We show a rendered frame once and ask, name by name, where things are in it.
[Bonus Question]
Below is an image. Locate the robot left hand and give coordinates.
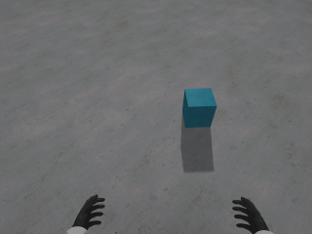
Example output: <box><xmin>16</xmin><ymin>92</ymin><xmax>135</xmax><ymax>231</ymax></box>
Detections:
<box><xmin>72</xmin><ymin>194</ymin><xmax>105</xmax><ymax>230</ymax></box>

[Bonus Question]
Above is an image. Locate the robot right hand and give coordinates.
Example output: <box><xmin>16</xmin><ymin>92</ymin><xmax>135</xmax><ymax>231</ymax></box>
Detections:
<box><xmin>232</xmin><ymin>197</ymin><xmax>269</xmax><ymax>234</ymax></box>

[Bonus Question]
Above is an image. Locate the carton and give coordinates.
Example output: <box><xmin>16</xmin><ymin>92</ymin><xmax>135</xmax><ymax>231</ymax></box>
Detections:
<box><xmin>182</xmin><ymin>88</ymin><xmax>217</xmax><ymax>128</ymax></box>

